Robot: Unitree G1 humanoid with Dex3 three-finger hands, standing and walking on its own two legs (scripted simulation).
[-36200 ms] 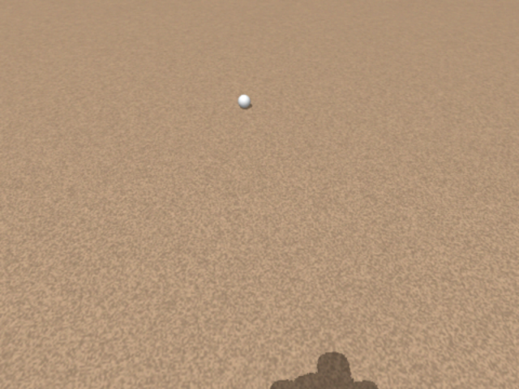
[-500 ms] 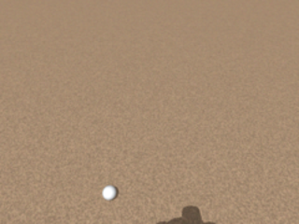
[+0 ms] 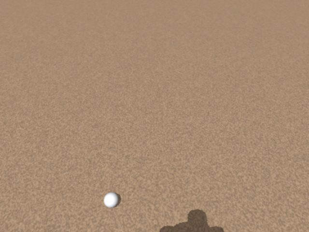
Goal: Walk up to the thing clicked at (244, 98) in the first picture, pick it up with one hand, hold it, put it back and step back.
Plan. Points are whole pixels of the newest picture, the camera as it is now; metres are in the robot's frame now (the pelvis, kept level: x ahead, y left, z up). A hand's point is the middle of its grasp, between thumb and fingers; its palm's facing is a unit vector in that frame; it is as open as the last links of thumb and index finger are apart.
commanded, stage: stand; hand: left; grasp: from above
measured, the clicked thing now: (110, 199) +0.50 +0.27 -0.74
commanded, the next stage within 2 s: step back in 0.68 s
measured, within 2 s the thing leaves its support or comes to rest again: neither
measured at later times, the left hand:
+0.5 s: hand out of the picture +0.08 +0.24 -0.16, palm faces +0.00 -0.94 -0.34, open 7.4 cm
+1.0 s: hand out of the picture +0.09 +0.30 -0.18, palm faces +0.00 -0.93 -0.38, open 7.4 cm
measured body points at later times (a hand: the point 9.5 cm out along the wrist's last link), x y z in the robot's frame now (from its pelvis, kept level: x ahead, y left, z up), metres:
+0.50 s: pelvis +0.00 -0.01 +0.00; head +0.01 -0.01 +0.45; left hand +0.08 +0.29 -0.13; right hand +0.07 -0.30 -0.14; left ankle +0.01 +0.13 -0.75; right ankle -0.01 -0.13 -0.75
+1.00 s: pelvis -0.04 +0.03 -0.03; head +0.02 +0.05 +0.42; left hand +0.09 +0.35 -0.16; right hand +0.03 -0.30 -0.14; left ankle -0.04 +0.13 -0.75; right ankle -0.01 -0.12 -0.74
